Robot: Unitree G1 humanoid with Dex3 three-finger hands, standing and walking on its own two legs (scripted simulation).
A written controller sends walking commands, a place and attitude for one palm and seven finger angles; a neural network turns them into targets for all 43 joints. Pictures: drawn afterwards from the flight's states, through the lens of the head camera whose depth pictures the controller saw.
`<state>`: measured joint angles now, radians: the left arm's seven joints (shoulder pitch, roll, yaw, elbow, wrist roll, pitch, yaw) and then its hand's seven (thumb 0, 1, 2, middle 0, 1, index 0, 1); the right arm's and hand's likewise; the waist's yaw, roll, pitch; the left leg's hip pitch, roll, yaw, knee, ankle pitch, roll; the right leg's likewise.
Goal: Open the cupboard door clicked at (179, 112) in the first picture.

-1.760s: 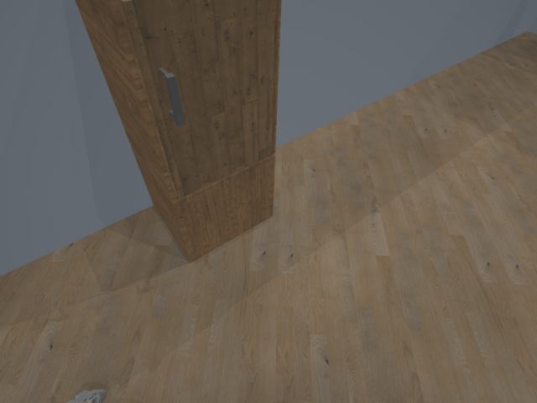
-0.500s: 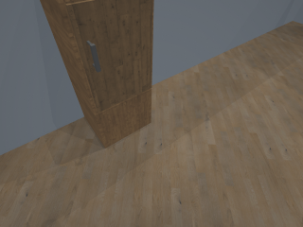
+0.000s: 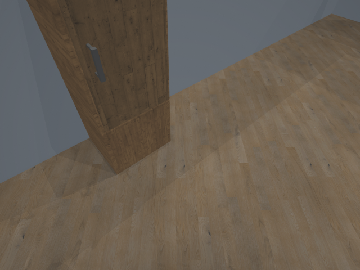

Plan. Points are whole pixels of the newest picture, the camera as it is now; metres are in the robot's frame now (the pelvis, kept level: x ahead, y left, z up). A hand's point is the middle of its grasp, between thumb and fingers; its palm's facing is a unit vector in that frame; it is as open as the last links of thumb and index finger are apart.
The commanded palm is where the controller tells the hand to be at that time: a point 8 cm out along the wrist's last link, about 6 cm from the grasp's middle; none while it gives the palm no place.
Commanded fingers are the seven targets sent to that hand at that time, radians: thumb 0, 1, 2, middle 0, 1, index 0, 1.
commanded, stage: walk to a spot facing it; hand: left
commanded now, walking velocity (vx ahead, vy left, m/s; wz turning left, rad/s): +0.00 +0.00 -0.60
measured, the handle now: (95, 63) +0.77 +0.38 +0.03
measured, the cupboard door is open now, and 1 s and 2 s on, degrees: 0 0 0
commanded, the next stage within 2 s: turn to face it in 1.90 s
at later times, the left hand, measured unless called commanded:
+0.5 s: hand out of the picture +0.05 +0.17 -0.16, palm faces -0.17 -0.96 -0.24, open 7.4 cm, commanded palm none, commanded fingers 0.00 0.90 0.90 -0.20 -0.30 -0.20 -0.30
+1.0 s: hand (143, 258) +0.18 +0.11 -0.16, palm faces -0.57 -0.80 -0.20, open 7.4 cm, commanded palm none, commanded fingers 0.00 0.90 0.90 -0.20 -0.30 -0.20 -0.30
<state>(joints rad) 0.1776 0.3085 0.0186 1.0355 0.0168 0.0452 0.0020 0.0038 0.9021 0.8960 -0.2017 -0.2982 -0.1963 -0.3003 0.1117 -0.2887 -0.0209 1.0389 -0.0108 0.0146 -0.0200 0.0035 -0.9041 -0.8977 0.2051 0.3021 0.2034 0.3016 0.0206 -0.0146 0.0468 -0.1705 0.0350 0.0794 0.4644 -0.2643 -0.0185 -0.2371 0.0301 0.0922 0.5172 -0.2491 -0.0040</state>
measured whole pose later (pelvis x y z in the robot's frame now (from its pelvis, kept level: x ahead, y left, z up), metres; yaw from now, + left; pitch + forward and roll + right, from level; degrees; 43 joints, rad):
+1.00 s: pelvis -0.02 -0.01 +0.00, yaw -35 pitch +1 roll -1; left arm 0.18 0.26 0.09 0.93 0.04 0.07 -0.07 0.01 0.91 0.90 -0.20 -0.30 -0.19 -0.30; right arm 0.39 -0.21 -0.04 0.98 -0.03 -0.03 -0.01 0.00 -0.90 -0.90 0.21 0.30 0.20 0.30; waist -0.03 -0.01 0.04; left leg -0.06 0.12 0.21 0.40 -0.33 -0.05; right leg -0.49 -0.09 -0.06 0.82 -0.32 0.05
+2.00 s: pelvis +0.24 -0.32 -0.01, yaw -60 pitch +0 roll +0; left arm 0.11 0.18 0.08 0.99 0.04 0.01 -0.05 0.01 0.91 0.90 -0.20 -0.30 -0.19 -0.30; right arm 0.48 -0.13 -0.05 1.12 -0.03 -0.05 -0.02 0.00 -0.91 -0.90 0.20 0.30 0.20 0.30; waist -0.06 0.00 0.10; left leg 0.05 0.14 0.39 0.47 -0.46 -0.07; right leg -0.49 -0.05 -0.15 0.65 -0.21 -0.04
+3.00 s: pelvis +0.29 -0.47 -0.01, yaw -33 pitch +0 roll +1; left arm 0.16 0.20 0.05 0.87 0.02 0.01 0.02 0.00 0.90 0.90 -0.20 -0.30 -0.20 -0.30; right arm 0.18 -0.25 -0.10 0.93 -0.02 0.07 0.02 0.01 -0.90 -0.90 0.21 0.30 0.20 0.30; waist -0.02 0.05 0.06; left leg -0.46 -0.04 -0.07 0.83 -0.42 -0.03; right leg -0.28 -0.06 -0.08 0.60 -0.33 0.00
